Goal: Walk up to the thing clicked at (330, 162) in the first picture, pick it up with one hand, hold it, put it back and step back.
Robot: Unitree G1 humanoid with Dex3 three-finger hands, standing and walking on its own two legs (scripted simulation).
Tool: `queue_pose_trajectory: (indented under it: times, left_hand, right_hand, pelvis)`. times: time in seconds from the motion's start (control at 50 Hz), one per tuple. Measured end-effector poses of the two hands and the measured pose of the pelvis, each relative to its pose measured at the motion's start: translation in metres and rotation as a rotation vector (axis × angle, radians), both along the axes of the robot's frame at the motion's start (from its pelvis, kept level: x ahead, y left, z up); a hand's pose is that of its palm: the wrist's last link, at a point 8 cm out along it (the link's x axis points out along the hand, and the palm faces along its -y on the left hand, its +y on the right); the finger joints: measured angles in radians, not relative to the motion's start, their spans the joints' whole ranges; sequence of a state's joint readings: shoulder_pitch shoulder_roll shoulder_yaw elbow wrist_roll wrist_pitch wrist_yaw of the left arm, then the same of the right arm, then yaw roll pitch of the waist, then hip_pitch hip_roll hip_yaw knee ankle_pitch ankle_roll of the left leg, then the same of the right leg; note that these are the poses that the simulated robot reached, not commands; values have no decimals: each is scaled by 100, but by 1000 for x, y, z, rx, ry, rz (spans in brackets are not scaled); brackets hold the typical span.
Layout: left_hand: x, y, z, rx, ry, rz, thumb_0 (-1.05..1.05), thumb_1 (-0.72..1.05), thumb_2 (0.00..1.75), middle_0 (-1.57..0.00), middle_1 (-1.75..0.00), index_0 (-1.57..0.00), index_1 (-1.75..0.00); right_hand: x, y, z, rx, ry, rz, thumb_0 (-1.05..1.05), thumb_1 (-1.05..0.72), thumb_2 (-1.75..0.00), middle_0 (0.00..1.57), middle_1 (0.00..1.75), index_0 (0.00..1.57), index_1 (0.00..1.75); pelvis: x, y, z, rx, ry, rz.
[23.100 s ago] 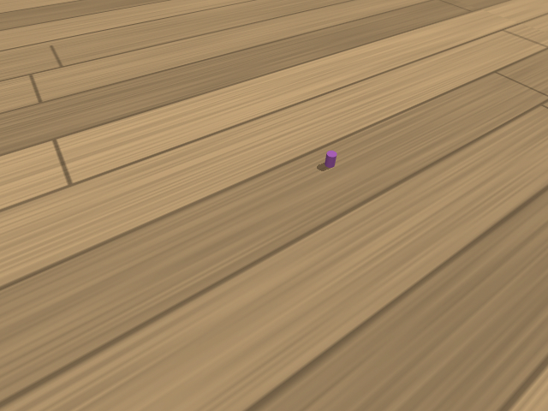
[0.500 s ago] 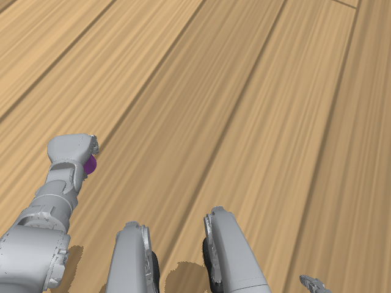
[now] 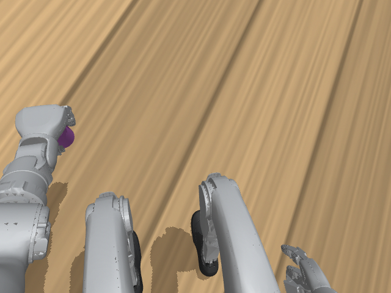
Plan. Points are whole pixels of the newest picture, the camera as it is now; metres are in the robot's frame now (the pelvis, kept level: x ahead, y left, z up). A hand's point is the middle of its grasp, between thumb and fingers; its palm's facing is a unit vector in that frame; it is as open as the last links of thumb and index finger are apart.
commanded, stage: crouch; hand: left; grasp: from above
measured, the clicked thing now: (56, 133) +0.46 +0.23 -0.19
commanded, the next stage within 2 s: lower in 0.62 s
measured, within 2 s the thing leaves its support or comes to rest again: neither
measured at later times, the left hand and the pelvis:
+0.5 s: hand (66, 140) +0.46 +0.23 -0.24, palm faces -0.47 -0.01 -0.88, open 7.9 cm; pelvis -0.01 +0.00 -0.07, yaw -1 degrees
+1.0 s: hand (71, 143) +0.46 +0.23 -0.29, palm faces -0.48 -0.02 -0.88, open 7.9 cm; pelvis -0.01 +0.00 -0.10, yaw -3 degrees
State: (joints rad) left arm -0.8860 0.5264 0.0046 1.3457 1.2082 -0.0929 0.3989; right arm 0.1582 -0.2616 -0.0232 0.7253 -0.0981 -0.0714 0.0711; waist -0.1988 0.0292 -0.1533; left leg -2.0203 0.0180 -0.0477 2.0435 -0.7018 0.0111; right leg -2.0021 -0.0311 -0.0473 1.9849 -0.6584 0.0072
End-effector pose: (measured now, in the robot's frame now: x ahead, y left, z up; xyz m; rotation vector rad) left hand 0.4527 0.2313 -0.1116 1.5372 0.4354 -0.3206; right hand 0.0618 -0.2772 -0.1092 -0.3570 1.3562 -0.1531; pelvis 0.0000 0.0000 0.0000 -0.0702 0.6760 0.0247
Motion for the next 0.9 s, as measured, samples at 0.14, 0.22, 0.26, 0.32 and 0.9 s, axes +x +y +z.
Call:
queue_pose_trajectory:
  times: [0.14,0.22,0.26,0.32,0.9]
  left_hand:
    - [6,-2,-22,-15,2,-24,-1,22,47,-81,-60,-82,-58]
    - [7,-3,-33,-13,-3,-38,-1,22,47,-81,-60,-82,-58]
    - [6,-3,-39,-10,-1,-39,-1,22,47,-81,-60,-82,-58]
    - [6,-3,-48,-4,3,-37,-1,22,47,-81,-60,-82,-58]
    - [16,-1,-102,-5,36,-25,-1,22,46,-81,-59,-83,-57]
  right_hand:
    - [-3,-2,-16,3,21,8,0,-92,-91,20,30,20,30]
    - [-13,-2,-26,9,39,3,0,-92,-91,20,30,20,30]
    - [-19,-2,-31,12,49,-2,0,-92,-91,20,30,20,30]
    - [-30,-1,-39,17,65,-10,0,-92,-91,20,30,20,30]
    - [-61,-1,-76,23,139,19,0,-92,-90,20,30,20,30]
  pelvis:
    - [0,0,-19,-8,-4,-7]
    - [-3,1,-31,-11,-12,-9]
    - [-5,1,-37,-11,-14,-10]
    - [-9,1,-45,-11,-20,-12]
    - [-13,-1,-93,-25,-50,-22]
